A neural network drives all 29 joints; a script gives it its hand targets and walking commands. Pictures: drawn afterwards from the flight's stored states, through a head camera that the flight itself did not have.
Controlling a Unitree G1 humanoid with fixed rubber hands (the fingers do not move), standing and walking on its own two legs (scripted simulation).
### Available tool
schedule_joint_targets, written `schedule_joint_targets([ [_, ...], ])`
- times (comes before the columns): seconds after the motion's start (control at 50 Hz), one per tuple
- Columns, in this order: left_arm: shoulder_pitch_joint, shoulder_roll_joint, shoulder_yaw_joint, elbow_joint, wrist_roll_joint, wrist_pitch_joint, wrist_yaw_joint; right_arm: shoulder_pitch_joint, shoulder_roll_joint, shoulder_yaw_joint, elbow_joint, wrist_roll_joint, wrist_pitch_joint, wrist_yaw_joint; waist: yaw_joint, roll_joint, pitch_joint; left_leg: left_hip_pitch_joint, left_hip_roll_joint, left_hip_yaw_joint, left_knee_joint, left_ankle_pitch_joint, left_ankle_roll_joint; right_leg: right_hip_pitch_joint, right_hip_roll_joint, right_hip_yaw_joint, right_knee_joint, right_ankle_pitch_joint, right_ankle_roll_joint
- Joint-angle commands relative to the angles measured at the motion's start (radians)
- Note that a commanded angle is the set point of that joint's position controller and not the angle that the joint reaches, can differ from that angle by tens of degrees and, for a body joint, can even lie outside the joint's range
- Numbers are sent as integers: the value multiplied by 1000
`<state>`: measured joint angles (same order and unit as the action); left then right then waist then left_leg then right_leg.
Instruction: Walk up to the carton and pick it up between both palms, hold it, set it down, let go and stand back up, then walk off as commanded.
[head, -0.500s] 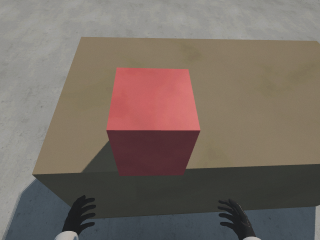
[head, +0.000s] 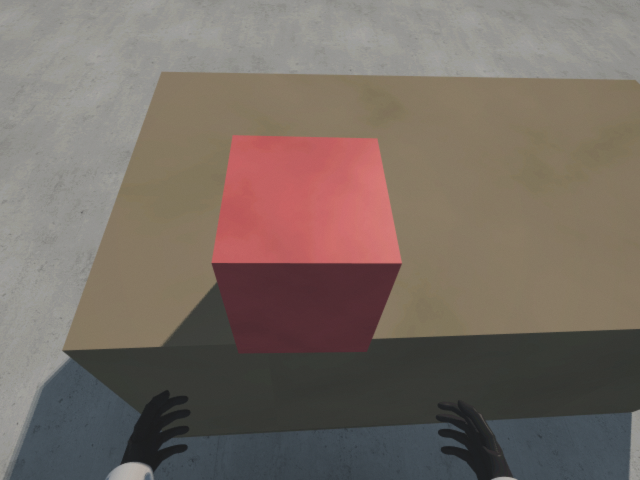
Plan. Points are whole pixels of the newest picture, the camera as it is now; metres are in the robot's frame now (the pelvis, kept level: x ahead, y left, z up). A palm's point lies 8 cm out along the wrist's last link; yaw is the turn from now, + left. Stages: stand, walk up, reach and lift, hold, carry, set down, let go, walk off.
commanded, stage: let go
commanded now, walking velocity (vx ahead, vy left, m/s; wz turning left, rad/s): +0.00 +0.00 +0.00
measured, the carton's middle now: (304, 251) +0.42 +0.02 +0.00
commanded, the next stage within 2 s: stand in 0.12 s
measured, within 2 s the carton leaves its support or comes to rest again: neither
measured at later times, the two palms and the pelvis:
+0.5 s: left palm out of the picture +0.14 +0.26 -0.08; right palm (535, 477) +0.14 -0.27 -0.08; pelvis +0.00 +0.00 +0.00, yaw +0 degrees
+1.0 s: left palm out of the picture +0.12 +0.26 -0.09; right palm out of the picture +0.13 -0.27 -0.08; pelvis +0.00 +0.00 +0.00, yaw +0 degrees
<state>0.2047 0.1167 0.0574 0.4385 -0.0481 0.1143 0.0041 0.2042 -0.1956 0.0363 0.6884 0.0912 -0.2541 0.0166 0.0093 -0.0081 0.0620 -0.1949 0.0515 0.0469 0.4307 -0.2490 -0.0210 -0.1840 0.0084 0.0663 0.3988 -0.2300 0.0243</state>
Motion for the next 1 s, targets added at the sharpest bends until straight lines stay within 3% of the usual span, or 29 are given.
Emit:
schedule_joint_targets([
  [0.0,-32,187,-32,-44,84,-9,2,-74,-139,-107,-24,-118,-31,0,-12,13,-116,267,-51,36,-50,274,-14,-22,34,-106,-88,202,-29],
  [0.1,-26,197,-30,-40,86,-11,4,-67,-147,-107,-25,-120,-21,1,-13,27,-113,260,-47,35,-50,277,-14,-17,35,-103,-88,196,-29],
  [0.12,-13,342,76,11,93,-76,25,21,-287,-126,10,-161,68,-23,45,-24,-261,132,71,-54,39,478,26,61,-67,-18,53,291,-42],
  [0.16,9,327,74,46,91,-104,24,0,-280,-128,-14,-157,131,-37,21,-30,-257,104,56,-40,37,401,45,65,-69,-3,56,286,-46],
  [0.22,-17,316,68,77,98,-118,17,-4,-269,-111,-20,-152,155,-29,13,-27,-195,46,41,-40,-1,244,50,43,-77,13,24,205,-48],
  [0.26,-14,328,62,96,99,-126,11,-7,-279,-105,-22,-150,160,-22,10,-29,-186,44,42,-45,-8,213,53,30,-77,15,13,180,-49],
  [0.58,10,391,54,196,93,-159,-9,11,-345,-100,-5,-145,188,-20,-9,-1,-172,66,63,-75,-8,237,64,15,-82,29,18,215,-62],
  [0.98,16,399,52,253,86,-162,-6,3,-351,-98,30,-144,190,-27,-11,10,-167,83,71,-76,-10,296,72,35,-90,31,22,281,-69],
])
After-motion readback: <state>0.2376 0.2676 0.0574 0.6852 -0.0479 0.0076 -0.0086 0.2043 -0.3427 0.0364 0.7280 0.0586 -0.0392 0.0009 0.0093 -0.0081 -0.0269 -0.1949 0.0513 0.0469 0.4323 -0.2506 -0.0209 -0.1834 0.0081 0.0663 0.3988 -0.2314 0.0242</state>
